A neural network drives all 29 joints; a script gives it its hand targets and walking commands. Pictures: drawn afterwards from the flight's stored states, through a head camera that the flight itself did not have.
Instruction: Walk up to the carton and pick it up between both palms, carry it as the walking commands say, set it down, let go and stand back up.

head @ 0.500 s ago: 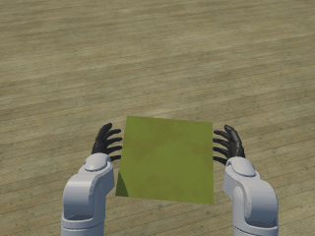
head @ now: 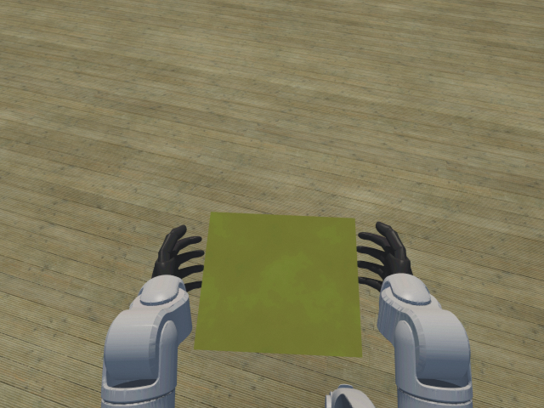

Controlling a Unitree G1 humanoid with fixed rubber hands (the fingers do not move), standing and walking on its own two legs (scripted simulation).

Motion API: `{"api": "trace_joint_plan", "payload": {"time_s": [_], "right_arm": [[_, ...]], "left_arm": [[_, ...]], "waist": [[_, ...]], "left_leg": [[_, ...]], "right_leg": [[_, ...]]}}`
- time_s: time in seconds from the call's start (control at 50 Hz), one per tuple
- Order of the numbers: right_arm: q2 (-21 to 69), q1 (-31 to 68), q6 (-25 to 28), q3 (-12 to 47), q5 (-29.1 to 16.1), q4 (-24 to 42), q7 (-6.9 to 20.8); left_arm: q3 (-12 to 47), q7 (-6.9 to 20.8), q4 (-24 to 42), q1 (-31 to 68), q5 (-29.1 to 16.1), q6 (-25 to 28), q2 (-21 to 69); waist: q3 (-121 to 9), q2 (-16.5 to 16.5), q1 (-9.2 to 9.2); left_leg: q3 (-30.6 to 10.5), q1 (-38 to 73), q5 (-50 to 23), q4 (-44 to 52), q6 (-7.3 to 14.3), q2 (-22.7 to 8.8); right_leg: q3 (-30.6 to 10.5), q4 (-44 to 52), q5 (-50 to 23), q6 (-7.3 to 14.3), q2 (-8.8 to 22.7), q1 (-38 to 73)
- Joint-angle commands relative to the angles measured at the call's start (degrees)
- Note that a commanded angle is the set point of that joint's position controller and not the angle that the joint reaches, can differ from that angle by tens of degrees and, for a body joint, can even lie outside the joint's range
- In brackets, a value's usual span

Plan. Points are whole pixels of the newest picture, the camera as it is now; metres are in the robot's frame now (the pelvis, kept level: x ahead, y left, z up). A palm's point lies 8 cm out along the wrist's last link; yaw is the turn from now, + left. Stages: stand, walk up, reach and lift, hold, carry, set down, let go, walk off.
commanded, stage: carry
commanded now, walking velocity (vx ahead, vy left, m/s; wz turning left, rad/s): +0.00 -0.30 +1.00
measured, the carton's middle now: (279, 287) +0.30 +0.01 -0.02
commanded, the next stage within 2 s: none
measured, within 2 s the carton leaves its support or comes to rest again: neither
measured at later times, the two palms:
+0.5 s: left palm (182, 353) +0.19 +0.12 +0.06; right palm (386, 244) +0.33 -0.13 +0.07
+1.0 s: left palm (245, 377) +0.16 +0.05 +0.08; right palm (374, 201) +0.39 -0.12 +0.08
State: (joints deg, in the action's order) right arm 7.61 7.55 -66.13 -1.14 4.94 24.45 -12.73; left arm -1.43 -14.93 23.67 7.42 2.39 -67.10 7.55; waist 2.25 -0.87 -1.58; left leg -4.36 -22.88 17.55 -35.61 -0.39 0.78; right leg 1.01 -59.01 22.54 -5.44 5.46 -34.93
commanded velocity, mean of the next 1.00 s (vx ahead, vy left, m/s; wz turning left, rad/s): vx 0.00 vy -0.26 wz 0.88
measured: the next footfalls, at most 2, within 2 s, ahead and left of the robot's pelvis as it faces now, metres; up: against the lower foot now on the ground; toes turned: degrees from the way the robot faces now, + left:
right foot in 0.12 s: +0.08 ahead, -0.20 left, +0.00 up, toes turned +5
left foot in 0.40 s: -0.02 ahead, -0.03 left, +0.00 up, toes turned +30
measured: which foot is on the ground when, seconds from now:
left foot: down 0.00-0.12, up 0.14-0.38, down 0.40-0.72, up 0.74-0.96, down 0.98-1.00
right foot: up 0.00-0.10, down 0.12-0.40, up 0.42-0.70, down 0.72-1.00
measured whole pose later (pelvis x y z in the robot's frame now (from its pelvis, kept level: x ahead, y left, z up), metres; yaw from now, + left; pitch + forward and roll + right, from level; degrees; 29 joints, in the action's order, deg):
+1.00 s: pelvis +0.11 -0.26 -0.01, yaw +57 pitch +6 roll +1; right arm 7.6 7.6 -68.1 -2.4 2.9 28.9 -13.4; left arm -0.5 -13.4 24.8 7.7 3.6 -66.5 7.6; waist -1.7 -1.6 3.2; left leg 6.3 -21.4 16.4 -34.1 1.4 0.1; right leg 14.8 -42.8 22.8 0.8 7.3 -25.0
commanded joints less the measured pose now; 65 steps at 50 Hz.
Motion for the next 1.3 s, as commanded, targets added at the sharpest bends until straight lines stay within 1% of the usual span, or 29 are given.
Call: {"api": "trace_joint_plan", "payload": {"time_s": [0.0,0.08,0.1,0.12,0.14,0.22,0.24,0.34,0.36,0.38,0.4,0.42,0.46,0.56,0.68,0.7,0.72,0.74,0.8,0.86,0.92,0.94,0.96,0.98,1.0,1.12,1.16,1.24,1.28], "right_arm": [[58.9,19.2,2.9,32.4,-17.9,12.4,12.8],[55.9,14.1,0.4,32.2,-15.6,7.9,12.1],[56.3,17.7,0.5,33.2,-16.6,9.8,12.3],[56.1,16.3,-0.1,34.2,-17.0,10.3,12.0],[57.5,19.6,-0.4,35.9,-18.7,10.6,12.9],[61.8,28.0,0.1,38.5,-23.7,11.2,14.8],[62.2,28.2,0.0,38.8,-24.5,10.9,14.3],[57.7,20.8,-0.8,35.0,-22.4,7.3,13.7],[56.1,19.0,-1.0,34.4,-22.0,7.3,13.9],[56.0,16.7,-1.3,33.1,-20.6,4.6,13.8],[54.4,14.9,-1.6,31.4,-19.2,2.1,13.6],[57.3,19.2,-0.8,32.4,-19.8,4.5,14.4],[59.3,22.7,0.5,32.3,-19.9,6.6,15.0],[58.4,22.2,2.7,30.4,-18.5,13.1,13.9],[55.5,16.9,0.7,32.3,-16.6,10.7,12.2],[56.2,17.5,0.6,31.8,-17.0,12.4,12.3],[54.7,14.5,-0.4,32.4,-16.8,12.1,12.4],[55.6,18.7,-0.6,35.5,-19.2,13.5,13.0],[60.9,25.3,-0.1,38.3,-23.2,14.2,14.6],[57.8,23.6,0.3,37.5,-24.3,12.8,14.6],[57.2,19.3,-0.7,35.9,-22.9,10.8,14.1],[56.4,21.9,-1.2,35.8,-22.5,12.4,13.7],[54.6,19.0,-1.6,35.0,-22.4,10.9,13.9],[55.0,19.4,-1.4,35.5,-21.8,10.0,13.9],[56.6,15.8,-1.5,33.9,-19.7,8.3,14.1],[59.6,18.6,0.9,32.6,-17.6,10.5,12.8],[57.4,17.0,-0.2,32.9,-16.8,9.6,12.2],[58.5,20.6,-0.7,35.0,-19.7,8.7,13.0],[59.5,21.5,-0.3,34.9,-20.3,8.1,13.1]], "left_arm": [[39.7,15.1,13.2,25.5,-22.5,4.3,61.5],[37.1,15.0,10.1,22.0,-21.3,2.5,59.6],[36.7,15.0,10.6,21.2,-20.5,2.8,59.0],[34.5,15.2,8.5,18.2,-19.8,2.7,56.7],[34.7,15.1,9.3,20.5,-19.1,3.1,58.3],[32.0,14.8,11.7,22.8,-17.4,4.1,60.6],[30.6,14.3,11.1,23.0,-17.4,4.2,60.0],[32.2,12.7,11.7,21.9,-16.5,3.6,57.0],[32.0,12.6,8.6,17.8,-16.1,2.7,55.8],[33.2,12.6,10.0,19.3,-16.9,2.2,55.7],[33.0,12.5,7.0,18.5,-15.9,1.6,54.8],[35.6,13.2,9.4,24.6,-17.5,2.3,57.7],[37.3,14.2,11.7,29.4,-19.5,3.1,59.8],[40.8,14.9,13.9,30.2,-23.0,4.1,63.3],[38.3,14.6,10.2,21.6,-21.0,2.4,60.8],[38.6,14.6,11.8,23.0,-21.9,2.6,61.2],[36.4,14.5,8.2,17.4,-19.7,2.0,58.4],[34.7,14.4,9.5,16.4,-18.1,2.7,58.4],[33.6,14.5,12.9,22.6,-18.9,3.7,62.3],[31.6,13.3,14.0,21.2,-16.4,4.8,58.0],[32.2,12.8,12.3,19.6,-16.2,3.4,57.7],[31.4,12.9,7.1,15.8,-15.5,2.0,58.1],[31.4,12.5,7.1,15.0,-15.5,1.6,56.9],[31.7,13.0,6.7,15.0,-15.6,1.6,56.6],[34.0,13.7,8.3,18.7,-17.2,1.6,58.4],[38.6,15.9,14.3,27.9,-23.4,2.6,61.6],[35.6,16.5,10.2,24.3,-22.5,1.9,58.8],[33.9,16.2,10.8,25.0,-20.8,1.9,58.2],[33.9,16.0,12.5,26.5,-20.9,2.7,59.0]], "waist": [[-26.3,-11.0,2.90],[-24.0,-7.6,1.89],[-25.6,2.6,1.50],[-26.6,21.5,2.46],[-28.1,24.3,2.60],[-20.5,12.0,2.06],[-21.4,15.2,1.99],[-25.1,5.6,2.17],[-26.8,1.6,4.29],[-26.4,-10.5,3.78],[-21.9,-18.5,2.87],[-22.9,-8.2,3.28],[-20.2,-2.6,3.23],[-24.5,-11.1,2.86],[-25.8,-9.1,1.85],[-29.2,1.0,1.80],[-30.0,19.9,2.26],[-28.6,22.7,1.85],[-23.1,16.2,2.17],[-22.8,8.0,2.20],[-26.4,3.9,2.31],[-28.5,3.6,3.49],[-29.0,-10.6,3.30],[-24.3,-14.9,3.03],[-23.6,-8.8,3.52],[-26.5,-6.0,1.77],[-27.6,18.6,2.13],[-23.4,10.9,1.73],[-24.9,9.4,1.53]], "left_leg": [[-13.5,18.5,-35.7,3.4,8.0,-12.2],[-9.6,4.2,-26.0,-2.2,4.1,-6.9],[-2.5,-5.1,-9.2,-11.8,2.2,1.2],[4.6,-17.5,18.1,-24.7,-0.2,5.8],[8.6,-16.8,23.7,-31.7,-1.1,2.2],[9.4,-7.9,8.0,-28.3,-1.9,-1.4],[11.5,-7.3,8.0,-22.6,-2.6,0.4],[11.5,4.9,7.8,3.6,-0.1,-1.7],[2.8,17.7,-1.6,13.8,2.1,-7.1],[-20.8,27.9,-26.6,15.5,6.4,-19.5],[-32.8,32.0,-55.1,11.2,11.2,-29.7],[-25.8,31.7,-66.1,5.2,13.6,-26.4],[-17.4,24.3,-40.0,7.9,10.1,-20.5],[-8.8,19.2,-29.0,8.3,7.0,-13.1],[-9.1,3.4,-24.7,-1.0,3.5,-7.4],[-1.2,-4.9,-10.0,-10.7,1.3,0.0],[5.1,-17.8,20.8,-21.7,-1.1,4.8],[9.8,-17.4,24.6,-26.4,-2.1,1.1],[10.6,-8.9,11.8,-21.4,-2.2,-1.6],[10.3,-0.6,8.4,-10.4,-1.4,-1.3],[11.3,5.7,3.1,4.6,0.8,-2.1],[3.7,15.0,-7.5,11.5,2.8,-7.6],[-13.8,26.0,-31.1,13.6,5.9,-18.9],[-21.6,33.0,-60.2,8.6,11.7,-27.9],[-14.4,28.4,-58.3,7.9,12.9,-24.1],[7.8,7.7,-20.7,0.8,4.4,-8.3],[11.3,-5.2,11.0,-10.1,0.3,-0.5],[7.0,-6.3,9.7,-13.8,0.9,-1.9],[7.9,-7.0,7.2,-8.2,0.3,-1.5]], "right_leg": [[-1.4,7.8,-0.1,0.0,-1.7,1.8],[2.4,36.9,-4.3,1.1,-3.0,21.8],[-1.0,40.6,-12.1,2.3,2.4,33.5],[-17.7,37.9,-32.4,6.7,20.4,41.4],[-17.7,35.5,-34.5,11.6,24.4,36.3],[7.3,34.4,-21.4,9.7,10.5,25.4],[8.6,33.7,-20.1,9.7,9.4,28.4],[10.2,22.1,-34.6,11.3,13.7,28.8],[10.1,15.9,-28.6,8.1,13.8,17.7],[7.6,5.9,-7.8,3.2,6.3,1.3],[6.1,-2.6,13.7,0.3,-1.1,-14.3],[-0.9,-5.9,13.0,1.4,1.2,-11.5],[-3.0,-5.6,3.5,1.0,2.5,-8.7],[1.7,3.2,-3.3,0.2,-1.0,0.3],[1.5,39.6,-7.7,3.9,-3.2,25.2],[-3.6,39.3,-20.7,5.5,5.4,37.1],[-18.8,34.6,-42.6,11.0,21.7,43.9],[-15.5,33.8,-45.3,14.6,22.5,38.6],[5.5,32.4,-37.5,11.3,11.2,30.8],[9.1,30.2,-23.3,12.1,10.9,25.3],[6.7,24.1,-34.3,12.2,14.0,26.3],[6.8,19.3,-32.3,9.2,13.3,19.8],[6.9,9.5,-12.6,4.5,8.2,6.1],[8.5,5.6,10.7,1.6,0.8,-7.4],[3.0,2.8,10.0,2.0,2.0,-3.6],[8.1,32.1,-15.3,2.5,0.6,26.7],[-11.6,35.2,-43.3,8.9,18.1,35.3],[-9.4,38.1,-26.7,11.2,15.9,30.2],[-4.4,35.8,-33.1,10.9,13.5,35.8]]}}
